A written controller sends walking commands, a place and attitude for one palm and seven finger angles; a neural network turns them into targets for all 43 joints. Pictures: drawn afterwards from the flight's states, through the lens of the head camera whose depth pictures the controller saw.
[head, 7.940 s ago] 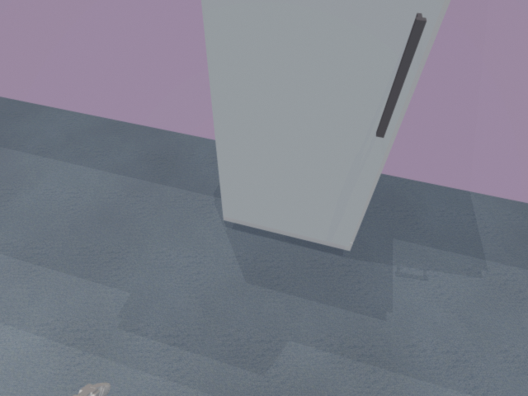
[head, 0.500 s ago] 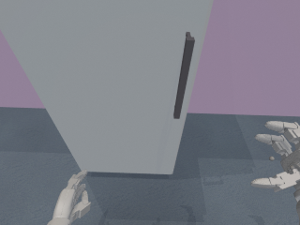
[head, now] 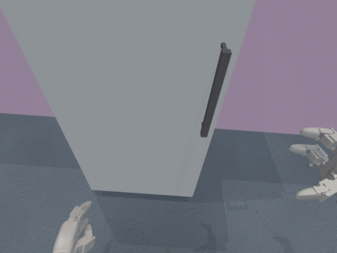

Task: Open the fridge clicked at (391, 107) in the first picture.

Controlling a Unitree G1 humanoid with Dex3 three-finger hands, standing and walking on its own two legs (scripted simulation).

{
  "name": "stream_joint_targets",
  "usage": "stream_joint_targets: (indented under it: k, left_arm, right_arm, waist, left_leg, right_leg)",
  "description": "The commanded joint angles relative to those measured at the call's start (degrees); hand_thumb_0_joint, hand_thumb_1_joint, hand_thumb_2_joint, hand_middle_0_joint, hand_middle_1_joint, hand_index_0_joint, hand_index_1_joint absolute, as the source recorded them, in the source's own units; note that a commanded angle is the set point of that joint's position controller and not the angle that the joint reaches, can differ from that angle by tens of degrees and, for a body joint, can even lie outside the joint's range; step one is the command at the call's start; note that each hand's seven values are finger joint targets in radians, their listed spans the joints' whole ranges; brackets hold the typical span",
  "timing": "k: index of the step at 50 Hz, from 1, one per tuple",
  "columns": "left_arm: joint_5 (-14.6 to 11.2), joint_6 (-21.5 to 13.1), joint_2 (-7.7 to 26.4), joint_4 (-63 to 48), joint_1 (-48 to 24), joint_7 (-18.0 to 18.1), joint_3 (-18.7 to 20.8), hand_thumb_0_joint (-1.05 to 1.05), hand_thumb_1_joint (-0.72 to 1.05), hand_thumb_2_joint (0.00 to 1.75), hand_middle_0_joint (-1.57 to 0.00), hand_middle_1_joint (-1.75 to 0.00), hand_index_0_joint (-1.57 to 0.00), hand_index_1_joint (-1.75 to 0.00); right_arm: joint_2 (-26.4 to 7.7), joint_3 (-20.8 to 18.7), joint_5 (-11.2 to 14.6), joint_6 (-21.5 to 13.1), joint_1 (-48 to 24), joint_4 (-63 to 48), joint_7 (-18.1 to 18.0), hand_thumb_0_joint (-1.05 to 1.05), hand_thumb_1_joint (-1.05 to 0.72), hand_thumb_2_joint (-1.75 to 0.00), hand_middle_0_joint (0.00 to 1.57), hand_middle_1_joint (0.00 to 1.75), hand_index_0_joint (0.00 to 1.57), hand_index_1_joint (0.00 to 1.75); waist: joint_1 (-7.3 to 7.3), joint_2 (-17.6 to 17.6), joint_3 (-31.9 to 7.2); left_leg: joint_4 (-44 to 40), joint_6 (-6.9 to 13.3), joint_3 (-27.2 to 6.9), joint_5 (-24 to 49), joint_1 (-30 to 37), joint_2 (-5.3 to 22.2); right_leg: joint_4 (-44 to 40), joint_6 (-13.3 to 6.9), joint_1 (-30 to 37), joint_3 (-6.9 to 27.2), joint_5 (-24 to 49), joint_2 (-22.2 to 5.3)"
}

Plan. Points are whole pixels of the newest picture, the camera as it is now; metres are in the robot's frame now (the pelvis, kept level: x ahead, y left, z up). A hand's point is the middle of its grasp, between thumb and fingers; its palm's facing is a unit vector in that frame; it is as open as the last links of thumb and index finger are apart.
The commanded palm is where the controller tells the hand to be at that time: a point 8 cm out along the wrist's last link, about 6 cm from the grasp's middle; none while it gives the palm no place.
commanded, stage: raise the hand to about handle height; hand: right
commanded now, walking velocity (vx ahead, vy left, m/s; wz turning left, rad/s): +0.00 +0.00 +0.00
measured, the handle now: (212, 96) +0.53 -0.11 +0.10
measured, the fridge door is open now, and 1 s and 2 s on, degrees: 0 0 0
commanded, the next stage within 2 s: move the hooked fingers beside the handle in 0.32 s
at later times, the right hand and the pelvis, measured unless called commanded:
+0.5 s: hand (306, 167) +0.27 -0.26 +0.13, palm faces +0.09 +1.00 -0.02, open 14.0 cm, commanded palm +0.25 -0.30 +0.14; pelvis -0.01 +0.01 +0.00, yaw +0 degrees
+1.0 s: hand (280, 143) +0.34 -0.24 +0.12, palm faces +0.05 +1.00 +0.00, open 14.0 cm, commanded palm +0.32 -0.28 +0.13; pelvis +0.00 +0.00 +0.00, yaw +1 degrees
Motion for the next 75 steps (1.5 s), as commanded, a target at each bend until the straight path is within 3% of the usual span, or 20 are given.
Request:
stream_joint_targets:
  k: [1, 6, 10, 15, 20, 25, 28, 35, 38, 43, 49, 52, 53, 57, 58, 64, 67, 70, 73, 75]
  left_arm:
    - [0.63, -3.96, 6.11, -9.56, -5.79, 0.04, 2.76, 0.00, 0.90, 0.90, -0.20, -0.30, -0.20, -0.30]
    - [0.31, -3.98, 5.90, -8.27, -5.65, 0.52, 2.80, 0.00, 0.90, 0.90, -0.20, -0.30, -0.20, -0.30]
    - [0.04, -3.74, 6.16, -8.21, -5.55, 1.13, 2.99, 0.00, 0.90, 0.90, -0.20, -0.30, -0.20, -0.30]
    - [0.19, -3.62, 6.11, -8.60, -5.80, 1.13, 2.99, 0.00, 0.90, 0.90, -0.20, -0.30, -0.20, -0.30]
    - [0.05, -3.49, 5.92, -8.47, -6.40, 1.02, 2.75, 0.00, 0.90, 0.90, -0.20, -0.30, -0.20, -0.30]
    - [-0.32, -3.41, 6.04, -7.34, -5.84, 1.83, 2.62, 0.00, 0.90, 0.90, -0.20, -0.30, -0.20, -0.30]
    - [-0.20, -3.31, 6.37, -6.80, -5.35, 2.27, 2.65, 0.00, 0.90, 0.90, -0.20, -0.30, -0.20, -0.30]
    - [0.11, -3.28, 5.86, -7.17, -5.33, 1.84, 2.50, 0.00, 0.90, 0.90, -0.20, -0.30, -0.20, -0.30]
    - [0.27, -2.61, 6.40, -6.99, -4.32, 1.27, 2.62, 0.00, 0.90, 0.90, -0.20, -0.30, -0.20, -0.30]
    - [0.13, -1.39, 6.64, -7.75, -4.13, 0.39, 3.17, 0.00, 0.90, 0.90, -0.20, -0.30, -0.20, -0.30]
    - [0.31, -1.09, 6.08, -7.63, -3.01, 0.24, 3.56, 0.00, 0.90, 0.90, -0.20, -0.30, -0.20, -0.30]
    - [0.29, -0.89, 6.18, -5.89, -2.17, 0.69, 3.51, 0.00, 0.90, 0.90, -0.20, -0.30, -0.20, -0.30]
    - [0.30, -0.69, 6.48, -5.62, -1.83, 0.72, 3.58, 0.00, 0.90, 0.90, -0.20, -0.30, -0.20, -0.30]
    - [0.28, -0.02, 6.12, -5.18, -2.12, 0.50, 3.52, 0.00, 0.90, 0.90, -0.20, -0.30, -0.20, -0.30]
    - [0.48, 0.35, 6.33, -5.14, -1.89, 0.35, 3.61, 0.00, 0.90, 0.90, -0.20, -0.30, -0.20, -0.30]
    - [0.76, 2.06, 5.98, -5.86, -2.09, -0.55, 3.54, 0.00, 0.90, 0.90, -0.20, -0.30, -0.20, -0.30]
    - [0.73, 2.38, 5.53, -5.71, -1.87, -0.84, 3.60, 0.00, 0.90, 0.90, -0.20, -0.30, -0.20, -0.30]
    - [0.53, 3.04, 6.03, -5.04, -1.07, -0.82, 3.78, 0.00, 0.90, 0.90, -0.20, -0.30, -0.20, -0.30]
    - [0.52, 3.95, 6.68, -4.01, -0.25, -0.41, 3.93, 0.00, 0.90, 0.90, -0.20, -0.30, -0.20, -0.30]
    - [0.49, 4.21, 6.51, -3.89, -0.18, -0.37, 3.79, 0.00, 0.90, 0.90, -0.20, -0.30, -0.20, -0.30]
  right_arm:
    - [-16.51, -9.01, 1.90, -7.05, -12.42, -15.93, -1.84, 0.00, 0.50, -0.30, 0.30, 1.20, 0.30, 1.20]
    - [-14.29, -6.78, 0.87, -7.32, -13.79, -13.47, -2.61, 0.00, 0.50, -0.30, 0.30, 1.20, 0.30, 1.20]
    - [-13.05, -4.36, 0.58, -5.64, -14.67, -12.24, -1.27, 0.00, 0.50, -0.30, 0.30, 1.20, 0.30, 1.20]
    - [-14.70, -6.34, 1.31, -5.81, -13.33, -12.01, -0.62, 0.00, 0.50, -0.30, 0.30, 1.20, 0.30, 1.20]
    - [-14.51, -6.80, 1.78, -6.32, -13.69, -10.39, -1.05, 0.00, 0.50, -0.30, 0.30, 1.20, 0.30, 1.20]
    - [-12.24, -1.55, 0.25, -6.10, -23.91, -8.26, -1.95, 0.00, 0.50, -0.30, 0.30, 1.20, 0.30, 1.20]
    - [-13.97, -1.74, -0.64, -6.86, -28.09, -5.72, -2.78, 0.00, 0.50, -0.30, 0.30, 1.20, 0.30, 1.20]
    - [-13.77, -1.42, -1.81, -8.96, -31.05, -4.36, -3.75, 0.00, 0.50, -0.30, 0.30, 1.20, 0.30, 1.20]
    - [-13.94, -2.71, -1.58, -7.58, -26.30, 1.52, -4.39, 0.00, 0.50, -0.30, 0.30, 1.20, 0.30, 1.20]
    - [-13.76, -3.00, -1.99, -6.44, -26.89, 1.63, -5.31, 0.00, 0.50, -0.30, 0.30, 1.20, 0.30, 1.20]
    - [-9.41, 2.04, -2.82, -9.34, -34.20, -6.36, -6.90, 0.00, 0.50, -0.30, 0.30, 1.20, 0.30, 1.20]
    - [-7.33, 4.15, -3.43, -9.32, -37.17, -3.37, -7.98, 0.00, 0.50, -0.30, 0.30, 1.20, 0.30, 1.20]
    - [-8.46, 3.28, -3.52, -9.02, -36.61, -2.00, -8.30, 0.00, 0.50, -0.30, 0.30, 1.20, 0.30, 1.20]
    - [-5.98, 5.69, -4.92, -7.62, -38.38, 0.14, -9.86, 0.00, 0.50, -0.30, 0.30, 1.20, 0.30, 1.20]
    - [-7.29, 4.33, -4.96, -7.51, -37.20, 1.04, -10.36, 0.00, 0.50, -0.30, 0.30, 1.20, 0.30, 1.20]
    - [-8.98, 2.06, -5.63, -8.78, -38.58, 1.73, -12.15, 0.00, 0.50, -0.30, 0.30, 1.20, 0.30, 1.20]
    - [-5.83, 5.23, -6.25, -9.75, -41.34, 0.90, -12.44, 0.00, 0.50, -0.30, 0.30, 1.20, 0.30, 1.20]
    - [-4.48, 7.02, -6.23, -9.52, -43.81, 4.67, -12.09, 0.00, 0.50, -0.30, 0.30, 1.20, 0.30, 1.20]
    - [-7.29, 5.20, -6.42, -9.20, -46.45, 9.66, -12.05, 0.00, 0.50, -0.30, 0.30, 1.20, 0.30, 1.20]
    - [-5.93, 7.26, -6.77, -9.60, -51.86, 10.24, -12.13, 0.00, 0.50, -0.30, 0.30, 1.20, 0.30, 1.20]
  waist:
    - [-2.08, -0.89, -13.09]
    - [-0.98, -4.76, -8.98]
    - [-0.23, -2.33, -8.74]
    - [-0.78, 1.35, -10.81]
    - [-1.00, -0.42, -8.39]
    - [1.63, -0.17, -5.76]
    - [1.78, 1.07, -6.86]
    - [0.56, -2.94, -14.62]
    - [-0.35, 2.08, -12.70]
    - [-0.77, 2.07, -12.12]
    - [1.21, -1.31, -15.58]
    - [2.44, -1.32, -13.31]
    - [2.16, 1.23, -12.68]
    - [2.06, -0.75, -14.07]
    - [1.42, 1.77, -14.78]
    - [0.58, 2.02, -17.05]
    - [1.51, -2.21, -17.17]
    - [2.96, 1.73, -15.09]
    - [3.40, 3.70, -13.99]
    - [4.32, 2.00, -14.25]
  left_leg:
    - [-3.07, 1.67, -1.61, 13.76, 6.42, -2.77]
    - [-4.24, 1.52, -2.27, 12.55, 4.42, -2.46]
    - [-4.77, 1.13, -2.75, 11.80, 4.44, -2.25]
    - [-4.27, 0.83, -2.88, 13.37, 5.91, -2.25]
    - [-4.70, 0.91, -3.31, 10.97, 4.83, -2.07]
    - [-6.14, 0.61, -3.73, 4.44, 0.85, -2.14]
    - [-6.38, 0.74, -4.34, 1.25, 0.90, -1.97]
    - [-3.66, 1.38, -3.34, 9.00, 4.63, -1.83]
    - [-3.48, 1.24, -2.99, 10.51, 5.03, -1.96]
    - [-2.82, 1.43, -3.11, 13.03, 4.82, -1.80]
    - [-2.22, 1.48, -2.71, 14.79, 3.01, -2.57]
    - [-2.81, 1.53, -2.19, 12.34, 0.78, -2.67]
    - [-2.99, 1.54, -2.16, 11.81, 1.02, -2.76]
    - [-2.59, 1.72, -1.98, 12.49, 0.82, -2.36]
    - [-2.53, 1.75, -2.08, 13.76, 2.36, -2.36]
    - [-1.31, 1.79, -2.41, 18.52, 5.08, -2.24]
    - [-1.18, 1.86, -2.50, 19.18, 3.20, -2.39]
    - [-1.71, 1.66, -2.34, 16.61, 1.58, -2.63]
    - [-2.09, 1.64, -2.61, 13.68, 0.76, -2.53]
    - [-2.06, 1.61, -2.82, 12.92, -0.40, -2.35]
  right_leg:
    - [-5.64, -0.50, 4.07, 3.07, 15.99, 1.80]
    - [-5.97, -0.59, 3.67, 1.91, 13.50, 1.90]
    - [-5.83, -0.97, 3.50, 1.84, 12.15, 1.85]
    - [-5.32, -1.09, 3.26, 2.00, 13.25, 1.87]
    - [-5.51, -0.86, 2.00, 1.83, 11.34, 1.96]
    - [-5.74, -0.96, 1.77, 2.21, 6.27, 1.85]
    - [-5.59, -1.03, 1.29, 2.58, 4.72, 1.71]
    - [-5.43, -0.75, 3.36, 2.63, 10.17, 1.90]
    - [-5.54, -0.70, 0.60, 2.32, 10.85, 1.57]
    - [-5.46, -0.77, 0.02, 1.83, 12.82, 1.48]
    - [-5.09, -0.77, 4.68, 2.01, 15.78, 1.20]
    - [-5.64, -0.45, 4.65, 2.52, 13.76, 1.15]
    - [-5.58, -0.59, 3.78, 2.63, 13.33, 0.87]
    - [-5.80, -0.32, 4.48, 2.87, 14.23, 1.25]
    - [-5.53, -0.50, 3.90, 2.72, 15.34, 1.05]
    - [-5.20, -0.37, 3.02, 2.18, 19.29, 1.05]
    - [-4.50, -0.11, 4.81, 1.90, 20.94, 1.05]
    - [-4.54, -0.43, 3.19, 2.12, 17.03, 0.93]
    - [-4.30, -0.72, 1.23, 2.08, 13.36, 1.03]
    - [-4.18, -0.74, 1.31, 2.28, 12.48, 1.35]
